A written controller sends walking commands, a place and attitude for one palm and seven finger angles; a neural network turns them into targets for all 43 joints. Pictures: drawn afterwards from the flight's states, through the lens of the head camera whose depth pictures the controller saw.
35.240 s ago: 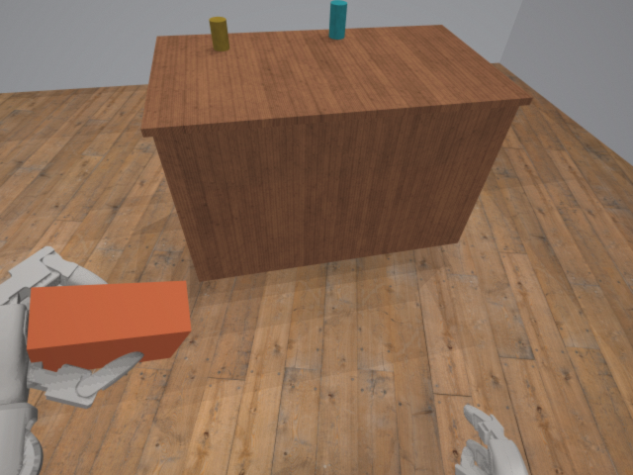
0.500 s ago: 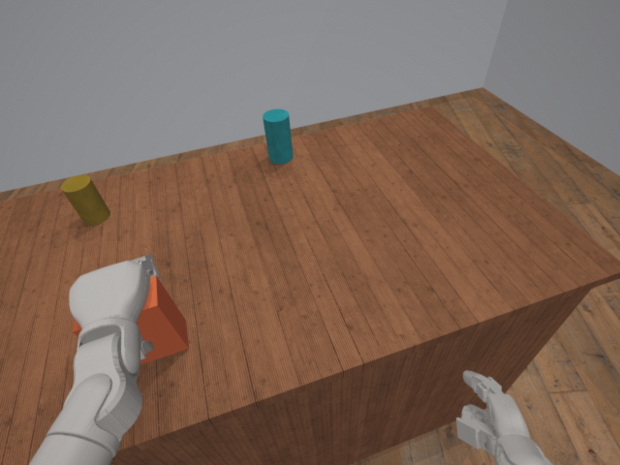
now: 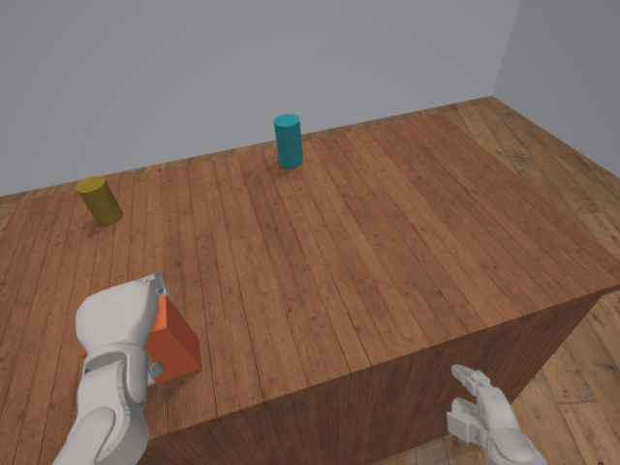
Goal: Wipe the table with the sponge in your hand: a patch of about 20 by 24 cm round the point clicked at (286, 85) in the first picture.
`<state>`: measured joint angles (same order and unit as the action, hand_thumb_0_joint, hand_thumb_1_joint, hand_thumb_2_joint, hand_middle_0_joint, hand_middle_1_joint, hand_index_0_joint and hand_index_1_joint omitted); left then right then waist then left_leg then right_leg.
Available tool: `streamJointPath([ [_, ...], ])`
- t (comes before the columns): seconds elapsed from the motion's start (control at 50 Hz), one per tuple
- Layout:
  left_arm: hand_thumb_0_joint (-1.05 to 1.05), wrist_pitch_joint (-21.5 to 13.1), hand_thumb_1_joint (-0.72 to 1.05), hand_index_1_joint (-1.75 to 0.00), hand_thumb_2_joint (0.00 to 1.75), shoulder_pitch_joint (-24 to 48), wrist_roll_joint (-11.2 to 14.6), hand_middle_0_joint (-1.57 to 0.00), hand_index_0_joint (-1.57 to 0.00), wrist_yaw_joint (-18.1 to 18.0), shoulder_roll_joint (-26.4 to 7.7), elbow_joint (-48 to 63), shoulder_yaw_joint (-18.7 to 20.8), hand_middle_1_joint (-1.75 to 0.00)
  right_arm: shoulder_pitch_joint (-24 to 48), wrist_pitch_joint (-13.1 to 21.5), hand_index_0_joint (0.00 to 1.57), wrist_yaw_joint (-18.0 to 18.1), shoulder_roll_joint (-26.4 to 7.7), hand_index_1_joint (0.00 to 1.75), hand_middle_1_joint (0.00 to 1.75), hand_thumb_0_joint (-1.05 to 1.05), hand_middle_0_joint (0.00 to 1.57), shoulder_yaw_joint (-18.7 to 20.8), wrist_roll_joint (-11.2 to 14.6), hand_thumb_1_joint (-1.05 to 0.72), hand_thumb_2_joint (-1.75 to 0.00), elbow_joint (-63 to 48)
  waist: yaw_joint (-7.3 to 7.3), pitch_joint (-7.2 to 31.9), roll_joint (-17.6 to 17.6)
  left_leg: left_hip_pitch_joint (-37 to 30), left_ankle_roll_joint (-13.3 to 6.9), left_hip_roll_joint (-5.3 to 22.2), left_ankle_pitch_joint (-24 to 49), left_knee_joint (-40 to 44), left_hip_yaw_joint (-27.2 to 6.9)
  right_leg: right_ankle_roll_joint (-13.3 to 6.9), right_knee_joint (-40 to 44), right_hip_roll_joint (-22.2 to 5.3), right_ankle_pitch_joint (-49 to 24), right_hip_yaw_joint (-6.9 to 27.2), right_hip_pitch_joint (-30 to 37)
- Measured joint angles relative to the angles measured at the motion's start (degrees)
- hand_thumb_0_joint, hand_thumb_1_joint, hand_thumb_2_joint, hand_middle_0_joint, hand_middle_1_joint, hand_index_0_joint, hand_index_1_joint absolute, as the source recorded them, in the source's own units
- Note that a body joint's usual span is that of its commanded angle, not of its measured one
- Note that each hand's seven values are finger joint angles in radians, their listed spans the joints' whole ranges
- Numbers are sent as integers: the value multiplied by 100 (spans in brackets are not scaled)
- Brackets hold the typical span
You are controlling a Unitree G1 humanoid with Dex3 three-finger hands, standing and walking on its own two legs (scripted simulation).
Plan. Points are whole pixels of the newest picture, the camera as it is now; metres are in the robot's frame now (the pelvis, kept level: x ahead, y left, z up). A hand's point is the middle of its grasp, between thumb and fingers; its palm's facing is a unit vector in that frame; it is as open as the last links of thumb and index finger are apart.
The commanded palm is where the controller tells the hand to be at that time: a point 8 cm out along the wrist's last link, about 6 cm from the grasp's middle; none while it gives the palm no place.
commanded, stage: lift the sponge slowly off the table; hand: left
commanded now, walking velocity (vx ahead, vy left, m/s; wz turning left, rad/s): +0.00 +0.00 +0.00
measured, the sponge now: (153, 352) +0.24 +0.27 +0.01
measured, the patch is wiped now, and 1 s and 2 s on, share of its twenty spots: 1.00 1.00 1.00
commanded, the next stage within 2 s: bring the sponge back beside the body in 1.94 s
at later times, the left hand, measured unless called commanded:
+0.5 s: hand (140, 342) +0.23 +0.26 +0.06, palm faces +0.02 -0.16 -0.99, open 9.6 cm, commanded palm +0.20 +0.25 +0.14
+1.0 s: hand (135, 322) +0.23 +0.25 +0.10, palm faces +0.06 -0.14 -0.99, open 9.6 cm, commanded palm +0.20 +0.25 +0.17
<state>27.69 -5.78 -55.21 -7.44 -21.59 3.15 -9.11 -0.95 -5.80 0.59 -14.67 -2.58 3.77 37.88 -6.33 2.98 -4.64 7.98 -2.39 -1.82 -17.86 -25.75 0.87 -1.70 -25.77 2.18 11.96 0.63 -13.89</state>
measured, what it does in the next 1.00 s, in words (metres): stands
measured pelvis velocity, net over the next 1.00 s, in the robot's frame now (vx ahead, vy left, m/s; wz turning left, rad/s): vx -0.01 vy -0.01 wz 0.00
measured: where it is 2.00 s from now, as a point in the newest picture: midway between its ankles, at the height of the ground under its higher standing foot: outside the picture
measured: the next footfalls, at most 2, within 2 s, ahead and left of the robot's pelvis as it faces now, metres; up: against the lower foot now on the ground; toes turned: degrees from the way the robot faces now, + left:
none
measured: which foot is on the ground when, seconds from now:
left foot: down 0.00-1.00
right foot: down 0.00-1.00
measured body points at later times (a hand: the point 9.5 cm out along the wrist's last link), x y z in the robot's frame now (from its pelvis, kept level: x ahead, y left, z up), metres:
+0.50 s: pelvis +0.00 +0.00 +0.00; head -0.02 -0.03 +0.45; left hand +0.22 +0.26 +0.12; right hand +0.25 -0.20 -0.08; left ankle -0.05 +0.09 -0.74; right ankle +0.02 -0.11 -0.74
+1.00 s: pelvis -0.01 -0.01 +0.01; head -0.03 -0.05 +0.45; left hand +0.22 +0.26 +0.15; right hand +0.25 -0.20 -0.07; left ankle -0.05 +0.09 -0.74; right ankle +0.02 -0.11 -0.74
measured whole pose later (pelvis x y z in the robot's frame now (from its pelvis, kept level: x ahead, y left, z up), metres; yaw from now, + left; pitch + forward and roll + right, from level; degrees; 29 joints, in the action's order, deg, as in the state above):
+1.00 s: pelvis -0.01 -0.01 +0.01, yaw +0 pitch -4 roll +0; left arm 29.2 -3.9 -52.1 0.2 -25.6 9.8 -8.2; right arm 1.2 -5.7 1.0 -14.9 -3.5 3.1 39.3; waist -6.9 0.1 -5.5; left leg 2.3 -1.5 -1.1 -14.9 -20.8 0.6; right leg -2.6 -21.1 2.9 9.2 0.6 -8.3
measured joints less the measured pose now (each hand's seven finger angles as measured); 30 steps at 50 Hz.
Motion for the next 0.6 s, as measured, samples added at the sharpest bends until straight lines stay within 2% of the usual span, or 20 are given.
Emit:
streamJointPath([
  [0.18,1,-9,-48,-143,111,-54,58,-73,-77,195,-63,136,12,-146,9,43,20,-6,18,30,30,1,20,-8,-38,-90,-89,11,8,-75,-4,-158,0,5,35,97,8,-5,85,8,-33,15,149],
  [0.6,-1,-31,-50,-139,111,-57,208,-77,-80,474,-232,386,-36,-142,135,61,20,79,29,30,30,1,20,-22,-95,-90,-89,197,-101,-295,-13,-518,37,48,191,357,-25,-52,401,49,-209,-5,541],
])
